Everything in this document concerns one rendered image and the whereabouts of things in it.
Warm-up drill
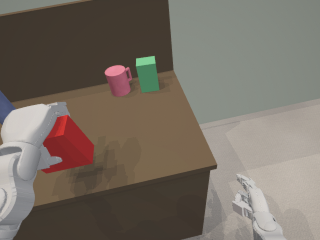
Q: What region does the table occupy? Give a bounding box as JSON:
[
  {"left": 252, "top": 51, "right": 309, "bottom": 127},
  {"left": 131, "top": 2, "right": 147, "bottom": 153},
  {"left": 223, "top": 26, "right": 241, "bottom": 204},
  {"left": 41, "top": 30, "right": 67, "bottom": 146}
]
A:
[{"left": 0, "top": 0, "right": 218, "bottom": 240}]

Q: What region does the robot right hand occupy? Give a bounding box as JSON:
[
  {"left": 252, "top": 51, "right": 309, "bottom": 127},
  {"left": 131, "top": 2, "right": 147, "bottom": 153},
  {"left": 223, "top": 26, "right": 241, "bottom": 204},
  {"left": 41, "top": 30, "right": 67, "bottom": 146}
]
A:
[{"left": 232, "top": 174, "right": 270, "bottom": 220}]

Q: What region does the left robot forearm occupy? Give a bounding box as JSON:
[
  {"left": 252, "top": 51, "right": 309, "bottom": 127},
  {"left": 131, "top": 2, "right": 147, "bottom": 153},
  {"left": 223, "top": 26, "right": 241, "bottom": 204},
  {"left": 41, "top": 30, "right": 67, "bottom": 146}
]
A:
[{"left": 0, "top": 141, "right": 41, "bottom": 240}]

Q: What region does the sponge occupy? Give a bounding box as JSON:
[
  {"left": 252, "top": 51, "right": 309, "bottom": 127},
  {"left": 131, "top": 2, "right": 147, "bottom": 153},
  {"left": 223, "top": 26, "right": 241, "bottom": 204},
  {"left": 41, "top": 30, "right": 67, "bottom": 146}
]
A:
[{"left": 41, "top": 115, "right": 94, "bottom": 174}]

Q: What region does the right robot forearm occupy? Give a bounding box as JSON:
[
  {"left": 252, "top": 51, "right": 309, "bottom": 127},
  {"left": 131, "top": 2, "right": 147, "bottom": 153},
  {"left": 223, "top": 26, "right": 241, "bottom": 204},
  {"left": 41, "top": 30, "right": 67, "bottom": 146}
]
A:
[{"left": 251, "top": 211, "right": 287, "bottom": 240}]

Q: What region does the robot left hand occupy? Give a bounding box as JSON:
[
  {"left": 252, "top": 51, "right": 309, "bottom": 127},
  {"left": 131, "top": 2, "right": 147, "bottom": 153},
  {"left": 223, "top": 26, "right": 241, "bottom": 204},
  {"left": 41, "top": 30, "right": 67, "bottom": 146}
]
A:
[{"left": 0, "top": 102, "right": 70, "bottom": 171}]

